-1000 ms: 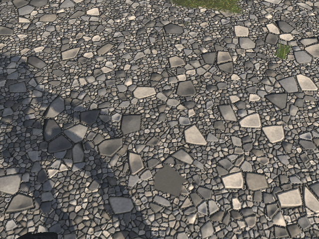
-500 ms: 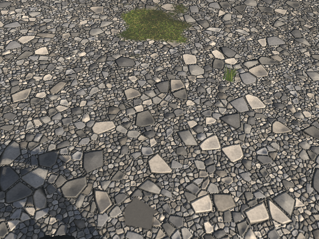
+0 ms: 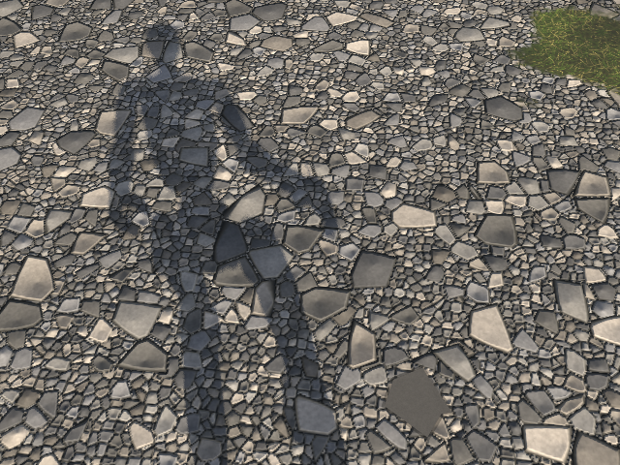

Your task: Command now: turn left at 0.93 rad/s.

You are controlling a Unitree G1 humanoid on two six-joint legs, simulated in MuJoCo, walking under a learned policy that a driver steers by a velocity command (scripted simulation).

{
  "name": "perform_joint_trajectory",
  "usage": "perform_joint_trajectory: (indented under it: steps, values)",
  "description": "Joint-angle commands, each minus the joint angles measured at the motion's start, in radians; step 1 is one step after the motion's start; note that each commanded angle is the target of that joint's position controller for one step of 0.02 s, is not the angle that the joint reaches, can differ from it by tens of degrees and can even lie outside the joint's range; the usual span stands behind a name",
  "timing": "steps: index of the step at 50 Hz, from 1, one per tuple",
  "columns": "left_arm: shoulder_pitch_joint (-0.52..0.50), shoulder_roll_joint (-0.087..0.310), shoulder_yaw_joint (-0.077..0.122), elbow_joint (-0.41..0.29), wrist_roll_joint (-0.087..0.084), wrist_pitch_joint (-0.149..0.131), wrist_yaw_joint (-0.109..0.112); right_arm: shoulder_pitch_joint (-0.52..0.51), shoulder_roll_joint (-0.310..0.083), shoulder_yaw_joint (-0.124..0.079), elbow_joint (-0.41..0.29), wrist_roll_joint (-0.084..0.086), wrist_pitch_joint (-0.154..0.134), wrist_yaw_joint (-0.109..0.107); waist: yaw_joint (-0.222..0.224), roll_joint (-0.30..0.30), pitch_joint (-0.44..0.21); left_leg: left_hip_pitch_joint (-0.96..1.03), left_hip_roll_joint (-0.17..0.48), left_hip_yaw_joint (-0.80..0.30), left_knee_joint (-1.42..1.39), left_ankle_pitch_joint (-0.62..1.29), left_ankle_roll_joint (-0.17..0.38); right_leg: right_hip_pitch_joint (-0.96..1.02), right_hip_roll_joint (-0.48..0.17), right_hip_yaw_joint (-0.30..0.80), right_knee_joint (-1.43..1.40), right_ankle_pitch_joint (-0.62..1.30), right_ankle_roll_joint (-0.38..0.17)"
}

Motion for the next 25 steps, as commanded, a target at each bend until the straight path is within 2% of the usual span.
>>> perform_joint_trajectory:
  steps: [1, 3, 4, 6, 7, 8, 9, 10, 11, 12, 13, 14, 15, 16, 17, 18, 19, 20, 23, 25]
  values:
    - [0.009, 0.21, 0.062, -0.049, -0.006, -0.002, -0.006, -0.098, -0.048, 0.002, -0.124, -0.003, -0.016, 0.015, 0.045, -0.152, -0.079, -0.099, 0.029, 0.036, -0.094, 0.0, 0.005, 0.199, -0.305, 0.139, -0.082, 0.505, -0.188]
    - [-0.008, 0.223, 0.069, -0.046, -0.012, -0.003, -0.017, -0.101, -0.047, 0.002, -0.126, -0.002, -0.009, 0.022, 0.037, -0.158, -0.082, -0.029, 0.025, 0.067, -0.169, 0.007, 0.024, 0.177, -0.311, 0.086, -0.07, 0.521, -0.174]
    - [0.016, 0.235, 0.076, -0.037, -0.022, -0.009, -0.025, -0.115, -0.047, 0.004, -0.128, 0.0, -0.004, 0.025, 0.052, -0.153, -0.102, 0.004, 0.022, 0.088, -0.191, -0.003, 0.036, 0.177, -0.327, 0.081, -0.096, 0.385, -0.167]
    - [0.053, 0.253, 0.085, -0.022, -0.041, -0.031, -0.041, -0.159, -0.052, 0.005, -0.149, 0.01, 0.004, 0.037, 0.067, -0.157, -0.089, 0.014, 0.037, 0.09, -0.231, -0.054, 0.075, 0.186, -0.366, 0.115, -0.167, -0.022, -0.154]
    - [0.067, 0.262, 0.088, -0.016, -0.049, -0.041, -0.044, -0.183, -0.051, 0.008, -0.16, 0.01, 0.002, 0.041, 0.07, -0.157, -0.069, 0.016, 0.034, 0.087, -0.262, -0.098, 0.099, 0.182, -0.38, 0.143, -0.194, -0.155, -0.149]
    - [0.081, 0.265, 0.086, -0.005, -0.056, -0.047, -0.048, -0.191, -0.04, 0.013, -0.162, 0.007, -0.006, 0.044, 0.065, -0.139, -0.05, 0.043, 0.022, 0.082, -0.311, -0.156, 0.126, 0.165, -0.387, 0.162, -0.207, -0.209, -0.15]
    - [0.084, 0.265, 0.082, 0.008, -0.062, -0.049, -0.055, -0.164, -0.03, 0.017, -0.147, 0.006, -0.017, 0.044, 0.042, -0.119, -0.04, 0.109, 0.003, 0.089, -0.375, -0.199, 0.154, 0.134, -0.385, 0.158, -0.208, -0.231, -0.152]
    - [0.066, 0.256, 0.075, 0.019, -0.07, -0.05, -0.063, -0.098, -0.018, 0.02, -0.109, 0.004, -0.029, 0.042, -0.003, -0.094, -0.036, 0.227, -0.022, 0.115, -0.476, -0.17, 0.183, 0.071, -0.364, 0.124, -0.184, -0.235, -0.147]
    - [0.039, 0.231, 0.062, 0.029, -0.077, -0.052, -0.068, 0.018, -0.018, 0.017, -0.047, 0.001, -0.042, 0.039, -0.068, -0.066, -0.046, 0.429, -0.062, 0.159, -0.593, -0.066, 0.209, -0.044, -0.328, 0.065, -0.104, -0.195, -0.133]
    - [0.031, 0.178, 0.037, 0.036, -0.065, -0.061, -0.072, 0.182, -0.082, -0.012, 0.017, -0.002, -0.051, 0.03, -0.147, -0.014, -0.104, 0.715, -0.086, 0.135, -0.609, -0.021, 0.235, -0.208, -0.264, -0.011, 0.107, -0.01, -0.1]
    - [-0.061, 0.1, 0.004, -0.026, -0.038, -0.081, -0.078, 0.37, -0.207, -0.045, 0.055, -0.021, -0.067, 0.015, -0.242, 0.227, -0.185, 1.024, 0.159, -0.268, -0.7, -0.171, 0.335, -0.57, -0.118, -0.107, 0.558, -0.124, 0.007]
    - [-0.088, 0.126, 0.012, -0.055, -0.061, -0.106, -0.075, 0.319, -0.237, -0.046, 0.014, -0.018, -0.097, 0.011, -0.206, 0.19, -0.192, 1.02, 0.331, -0.581, -0.81, -0.269, 0.443, -0.816, -0.039, 0.074, 0.821, -0.29, 0.025]
    - [-0.102, 0.123, 0.011, -0.038, 0.029, -0.068, -0.071, 0.325, -0.191, -0.019, 0.026, -0.126, -0.092, 0.002, -0.236, 0.055, -0.137, 0.907, 0.352, -0.429, -0.827, -0.157, 0.346, -0.811, -0.004, 0.227, 0.873, -0.215, -0.004]
    - [-0.056, 0.121, 0.012, -0.018, 0.014, -0.058, -0.079, 0.269, -0.134, 0.002, 0.04, -0.123, -0.094, -0.001, -0.166, 0.05, -0.049, 0.796, 0.291, -0.266, -0.822, -0.077, 0.288, -0.762, -0.035, 0.255, 0.865, -0.126, -0.013]
    - [0.015, 0.149, 0.023, 0.018, 0.009, -0.051, -0.093, 0.184, -0.08, 0.024, 0.044, -0.095, -0.101, 0.002, -0.092, 0.059, 0.003, 0.705, 0.219, -0.15, -0.854, -0.041, 0.234, -0.696, -0.063, 0.241, 0.819, -0.038, -0.004]
    - [0.063, 0.162, 0.03, 0.047, 0.015, -0.036, -0.105, 0.13, -0.055, 0.036, 0.043, -0.075, -0.111, 0.004, -0.052, 0.109, 0.026, 0.645, 0.176, -0.07, -0.879, 0.012, 0.198, -0.645, -0.07, 0.22, 0.807, 0.026, 0.011]
    - [0.094, 0.164, 0.031, 0.075, 0.016, -0.022, -0.115, 0.114, -0.036, 0.045, 0.047, -0.066, -0.123, 0.006, -0.038, 0.119, 0.028, 0.604, 0.147, -0.004, -0.896, 0.083, 0.176, -0.608, -0.064, 0.204, 0.832, 0.078, 0.021]
    - [0.088, 0.157, 0.029, 0.08, 0.009, -0.015, -0.122, 0.131, -0.03, 0.048, 0.058, -0.065, -0.133, 0.008, -0.038, 0.108, 0.034, 0.586, 0.149, 0.033, -0.91, 0.132, 0.171, -0.606, -0.064, 0.201, 0.852, 0.109, 0.025]
    - [0.006, 0.113, 0.013, 0.067, -0.007, -0.014, -0.13, 0.187, -0.032, 0.043, 0.114, -0.069, -0.156, 0.01, -0.038, 0.05, 0.113, 0.573, 0.141, 0.131, -0.97, 0.235, 0.157, -0.681, -0.058, 0.184, 0.802, 0.2, 0.011]
    - [-0.049, 0.099, 0.003, 0.049, -0.004, -0.017, -0.134, 0.221, -0.018, 0.048, 0.153, -0.068, -0.163, 0.005, -0.039, 0.048, 0.141, 0.604, 0.134, 0.197, -0.979, 0.381, 0.152, -0.718, -0.05, 0.134, 0.741, 0.225, -0.01]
